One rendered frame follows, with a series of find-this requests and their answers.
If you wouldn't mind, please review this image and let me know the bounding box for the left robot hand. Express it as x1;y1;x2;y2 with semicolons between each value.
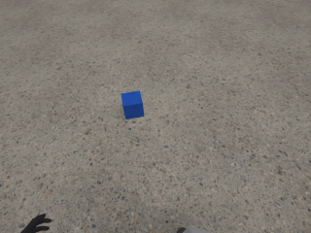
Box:
20;214;52;233

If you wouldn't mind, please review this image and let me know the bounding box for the carton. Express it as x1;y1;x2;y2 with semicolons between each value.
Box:
121;90;145;119

